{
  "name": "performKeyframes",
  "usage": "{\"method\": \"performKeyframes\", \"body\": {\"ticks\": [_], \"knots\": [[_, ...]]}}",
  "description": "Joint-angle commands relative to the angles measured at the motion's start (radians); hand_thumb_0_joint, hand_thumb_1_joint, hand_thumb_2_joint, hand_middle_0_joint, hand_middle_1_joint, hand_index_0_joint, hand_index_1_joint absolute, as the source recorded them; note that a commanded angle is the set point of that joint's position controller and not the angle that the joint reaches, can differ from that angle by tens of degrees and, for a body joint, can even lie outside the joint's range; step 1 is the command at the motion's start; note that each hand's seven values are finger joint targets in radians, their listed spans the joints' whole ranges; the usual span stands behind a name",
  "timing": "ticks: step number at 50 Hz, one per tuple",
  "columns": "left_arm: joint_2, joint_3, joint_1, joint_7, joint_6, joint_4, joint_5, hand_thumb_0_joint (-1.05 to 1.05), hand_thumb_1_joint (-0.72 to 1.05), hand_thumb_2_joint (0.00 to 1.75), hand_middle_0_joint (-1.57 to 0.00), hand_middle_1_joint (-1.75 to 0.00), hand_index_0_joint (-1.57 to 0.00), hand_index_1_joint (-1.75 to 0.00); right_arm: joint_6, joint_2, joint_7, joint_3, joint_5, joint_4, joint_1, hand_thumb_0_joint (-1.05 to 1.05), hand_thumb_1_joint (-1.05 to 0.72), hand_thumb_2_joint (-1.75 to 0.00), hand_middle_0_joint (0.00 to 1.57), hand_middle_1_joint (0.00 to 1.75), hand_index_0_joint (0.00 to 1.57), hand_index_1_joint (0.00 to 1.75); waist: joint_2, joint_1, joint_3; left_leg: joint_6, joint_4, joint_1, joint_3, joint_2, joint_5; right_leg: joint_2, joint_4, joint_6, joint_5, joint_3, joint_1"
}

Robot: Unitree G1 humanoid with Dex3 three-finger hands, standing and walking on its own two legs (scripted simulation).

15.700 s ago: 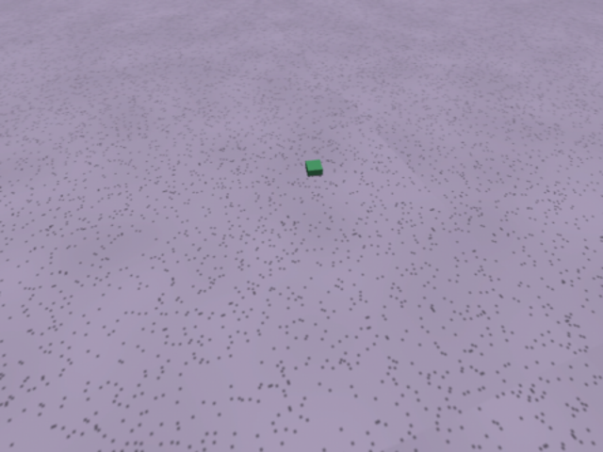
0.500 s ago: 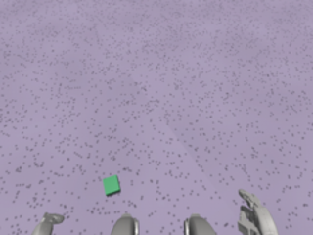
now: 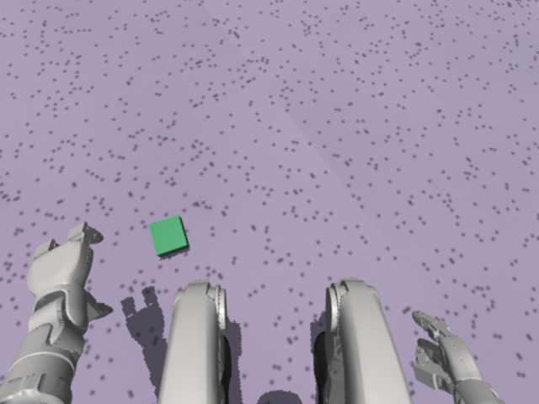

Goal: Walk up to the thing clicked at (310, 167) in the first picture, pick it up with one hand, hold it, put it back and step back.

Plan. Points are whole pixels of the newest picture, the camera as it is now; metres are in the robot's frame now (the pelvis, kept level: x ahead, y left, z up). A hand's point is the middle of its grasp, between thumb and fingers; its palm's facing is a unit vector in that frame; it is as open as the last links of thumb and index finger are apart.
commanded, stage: rise first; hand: left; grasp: from above
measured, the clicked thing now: (169, 236) +0.46 +0.27 -0.45
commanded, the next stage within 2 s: none
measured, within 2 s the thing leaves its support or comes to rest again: neither
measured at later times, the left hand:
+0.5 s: hand (120, 254) +0.38 +0.31 -0.25, palm faces -0.39 -0.16 -0.91, open 13.6 cm
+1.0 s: hand (139, 246) +0.40 +0.30 -0.31, palm faces -0.40 -0.19 -0.90, open 14.0 cm
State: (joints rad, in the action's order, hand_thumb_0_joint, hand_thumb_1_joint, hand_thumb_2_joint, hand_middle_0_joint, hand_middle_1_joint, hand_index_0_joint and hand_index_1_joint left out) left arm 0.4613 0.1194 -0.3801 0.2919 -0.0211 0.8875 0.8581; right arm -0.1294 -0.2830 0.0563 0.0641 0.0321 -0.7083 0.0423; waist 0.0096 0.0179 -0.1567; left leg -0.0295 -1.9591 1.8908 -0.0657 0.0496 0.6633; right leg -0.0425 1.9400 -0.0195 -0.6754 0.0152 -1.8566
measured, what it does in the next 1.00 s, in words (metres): lowers itself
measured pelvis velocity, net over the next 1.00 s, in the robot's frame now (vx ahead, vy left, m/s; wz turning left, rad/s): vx -0.01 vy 0.00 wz -0.06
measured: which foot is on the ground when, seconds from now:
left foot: down 0.00-1.00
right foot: down 0.00-1.00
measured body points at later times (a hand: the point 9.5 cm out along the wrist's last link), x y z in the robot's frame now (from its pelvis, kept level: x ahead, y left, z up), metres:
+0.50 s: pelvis -0.02 +0.01 -0.09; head +0.19 +0.05 +0.31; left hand +0.39 +0.32 -0.20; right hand +0.06 -0.27 -0.21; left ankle +0.08 +0.14 -0.43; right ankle +0.08 -0.13 -0.43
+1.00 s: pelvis -0.01 +0.00 -0.13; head +0.22 +0.04 +0.25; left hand +0.42 +0.30 -0.26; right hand +0.04 -0.27 -0.26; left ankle +0.08 +0.14 -0.43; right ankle +0.08 -0.13 -0.43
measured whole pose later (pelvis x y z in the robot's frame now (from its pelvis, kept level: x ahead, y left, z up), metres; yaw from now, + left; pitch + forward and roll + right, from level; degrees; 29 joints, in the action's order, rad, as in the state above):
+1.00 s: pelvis -0.01 +0.00 -0.13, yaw -3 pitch +34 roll -5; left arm 0.60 0.21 -0.84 0.50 -0.03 1.46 1.07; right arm -0.15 -0.26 0.17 -0.01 0.14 -0.83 0.11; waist -0.01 0.17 -0.06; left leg -0.03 -2.37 2.29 -0.12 0.04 0.68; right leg -0.02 2.32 -0.04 -0.67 0.02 -2.23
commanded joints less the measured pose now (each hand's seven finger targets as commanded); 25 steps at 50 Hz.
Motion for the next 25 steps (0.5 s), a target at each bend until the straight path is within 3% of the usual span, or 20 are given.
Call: {"method": "performKeyframes", "body": {"ticks": [1, 3, 5, 7, 9, 10, 11, 14, 17, 20, 23, 25], "knots": [[0.303, 0.069, -0.224, 0.073, -0.026, -0.034, 0.079, 0.00, -0.37, 0.86, -0.19, -0.98, -0.21, -0.96, -0.018, -0.168, -0.010, 0.073, 0.015, 0.056, 0.125, 0.00, -0.88, -0.90, 0.20, 0.30, 0.20, 0.30, 0.028, 0.002, -0.621, 0.046, 0.151, -0.323, 0.077, -0.047, -0.098, 0.050, -0.233, 0.040, 0.071, 0.023, 0.297], [0.337, 0.075, -0.286, 0.093, -0.032, -0.026, 0.114, 0.00, -0.38, 0.87, -0.19, -0.97, -0.21, -0.96, -0.015, -0.170, -0.010, 0.071, 0.020, 0.049, 0.132, 0.00, -0.89, -0.90, 0.20, 0.30, 0.20, 0.30, 0.050, -0.001, -0.640, 0.045, 0.132, -0.304, 0.079, -0.046, -0.086, 0.052, -0.205, 0.043, 0.055, 0.029, 0.272], [0.332, 0.068, -0.315, 0.114, -0.031, 0.016, 0.142, 0.00, -0.38, 0.87, -0.17, -0.99, -0.20, -0.96, -0.012, -0.172, -0.008, 0.067, 0.025, 0.031, 0.141, 0.00, -0.89, -0.90, 0.20, 0.30, 0.20, 0.30, 0.065, 0.009, -0.639, 0.043, 0.122, -0.313, 0.069, -0.043, -0.085, 0.054, -0.165, 0.048, 0.065, 0.050, 0.225], [0.314, 0.054, -0.368, 0.134, -0.030, 0.062, 0.162, 0.00, -0.41, 0.90, -0.14, -1.00, -0.16, -0.98, -0.009, -0.176, -0.009, 0.064, 0.032, 0.014, 0.157, 0.00, -0.88, -0.90, 0.20, 0.30, 0.20, 0.30, 0.072, 0.042, -0.614, 0.044, 0.104, -0.306, 0.054, -0.040, -0.072, 0.055, -0.135, 0.051, 0.066, 0.067, 0.158], [0.346, 0.064, -0.399, 0.154, -0.029, 0.091, 0.183, 0.00, -0.41, 0.90, -0.14, -1.00, -0.16, -0.97, -0.007, -0.172, -0.010, 0.059, 0.039, 0.000, 0.162, 0.00, -0.88, -0.90, 0.20, 0.30, 0.20, 0.30, 0.105, 0.033, -0.608, 0.044, 0.084, -0.285, 0.060, -0.041, -0.071, 0.054, -0.112, 0.053, 0.069, 0.067, 0.140], [0.368, 0.073, -0.423, 0.163, -0.029, 0.115, 0.190, 0.00, -0.41, 0.90, -0.14, -0.99, -0.16, -0.97, -0.007, -0.176, -0.010, 0.057, 0.043, -0.002, 0.167, 0.00, -0.88, -0.90, 0.20, 0.30, 0.20, 0.30, 0.087, 0.045, -0.595, 0.047, 0.077, -0.259, 0.054, -0.042, -0.050, 0.056, -0.108, 0.052, 0.044, 0.071, 0.128], [0.341, 0.061, -0.412, 0.169, -0.024, 0.167, 0.194, 0.00, -0.42, 0.91, -0.14, -0.98, -0.16, -0.96, -0.006, -0.168, -0.008, 0.052, 0.047, -0.011, 0.172, 0.00, -0.88, -0.89, 0.20, 0.30, 0.20, 0.30, 0.065, 0.053, -0.571, 0.049, 0.064, -0.239, 0.055, -0.042, -0.050, 0.056, -0.103, 0.051, 0.046, 0.071, 0.123], [0.357, 0.066, -0.471, 0.188, -0.018, 0.204, 0.195, 0.00, -0.43, 0.91, -0.14, -0.96, -0.15, -0.95, -0.008, -0.162, -0.004, 0.045, 0.056, -0.021, 0.175, 0.00, -0.88, -0.89, 0.20, 0.30, 0.20, 0.30, 0.093, 0.056, -0.569, 0.049, 0.038, -0.214, 0.061, -0.041, -0.041, 0.057, -0.079, 0.053, 0.036, 0.071, 0.089], [0.360, 0.064, -0.531, 0.195, -0.009, 0.251, 0.188, 0.00, -0.45, 0.94, -0.12, -0.98, -0.13, -0.97, -0.012, -0.167, 0.002, 0.041, 0.066, -0.035, 0.187, 0.00, -0.88, -0.89, 0.20, 0.30, 0.20, 0.30, 0.112, 0.081, -0.537, 0.050, 0.024, -0.197, 0.051, -0.039, -0.010, 0.055, -0.054, 0.055, 0.021, 0.082, 0.041], [0.377, 0.073, -0.567, 0.202, -0.002, 0.271, 0.195, 0.00, -0.47, 0.95, -0.11, -0.99, -0.12, -0.97, -0.016, -0.175, 0.008, 0.034, 0.070, -0.051, 0.199, 0.00, -0.88, -0.90, 0.20, 0.30, 0.20, 0.30, 0.187, 0.073, -0.571, 0.040, 0.022, -0.249, 0.040, -0.034, -0.035, 0.050, -0.005, 0.062, 0.060, 0.093, -0.004], [0.329, 0.041, -0.603, 0.211, 0.006, 0.318, 0.201, 0.00, -0.50, 0.97, -0.10, -0.98, -0.10, -0.98, -0.018, -0.179, 0.017, 0.031, 0.073, -0.060, 0.210, 0.00, -0.88, -0.90, 0.20, 0.30, 0.20, 0.30, 0.221, 0.108, -0.530, 0.036, 0.020, -0.240, 0.025, -0.031, -0.022, 0.047, 0.026, 0.063, 0.072, 0.106, -0.064], [0.345, 0.058, -0.622, 0.219, 0.008, 0.324, 0.201, 0.00, -0.52, 0.99, -0.10, -0.99, -0.10, -0.99, -0.018, -0.180, 0.023, 0.026, 0.076, -0.070, 0.223, 0.00, -0.88, -0.90, 0.20, 0.30, 0.20, 0.30, 0.200, 0.111, -0.547, 0.040, -0.007, -0.215, 0.034, -0.034, -0.046, 0.048, 0.030, 0.061, 0.091, 0.102, -0.048]]}}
